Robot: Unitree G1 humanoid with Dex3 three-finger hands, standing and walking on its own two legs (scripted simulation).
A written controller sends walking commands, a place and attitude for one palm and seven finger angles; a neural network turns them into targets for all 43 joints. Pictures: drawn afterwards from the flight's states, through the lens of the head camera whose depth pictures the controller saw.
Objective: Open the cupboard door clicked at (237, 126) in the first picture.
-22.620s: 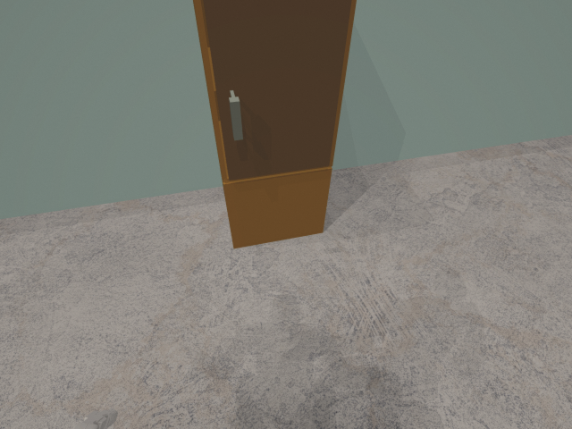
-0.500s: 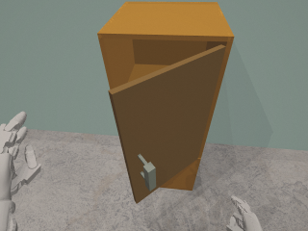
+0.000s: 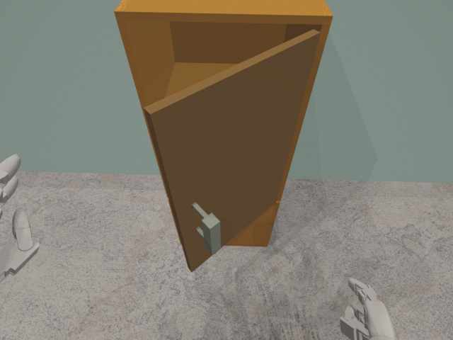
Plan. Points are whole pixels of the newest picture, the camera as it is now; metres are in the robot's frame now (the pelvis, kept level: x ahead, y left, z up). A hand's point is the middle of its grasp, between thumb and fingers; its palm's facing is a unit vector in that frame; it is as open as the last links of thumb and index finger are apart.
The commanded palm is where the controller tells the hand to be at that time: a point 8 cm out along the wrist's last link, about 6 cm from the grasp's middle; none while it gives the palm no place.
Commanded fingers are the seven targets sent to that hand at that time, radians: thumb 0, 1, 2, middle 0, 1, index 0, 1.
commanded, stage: step back with the hand held close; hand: left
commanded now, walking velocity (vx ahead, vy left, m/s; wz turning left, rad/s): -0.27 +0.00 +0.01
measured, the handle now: (205, 227) +0.36 +0.07 -0.08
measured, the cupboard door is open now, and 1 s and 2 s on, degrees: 43 43 43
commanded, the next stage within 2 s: stop stepping back and stand still in 1.10 s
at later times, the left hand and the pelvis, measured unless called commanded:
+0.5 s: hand out of the picture +0.12 +0.28 +0.16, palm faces +0.48 -0.76 -0.44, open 7.4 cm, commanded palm +0.06 +0.32 +0.17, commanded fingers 0.00 0.90 0.90 -0.20 -0.30 -0.20 -0.30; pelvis -0.07 +0.01 -0.02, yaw +2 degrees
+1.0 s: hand out of the picture +0.06 +0.26 +0.17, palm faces +0.34 -0.78 -0.53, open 7.4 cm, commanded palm +0.00 +0.30 +0.17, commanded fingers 0.00 0.90 0.90 -0.20 -0.30 -0.20 -0.30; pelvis -0.13 +0.00 -0.01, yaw +2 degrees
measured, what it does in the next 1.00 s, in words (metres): walks backwards: right foot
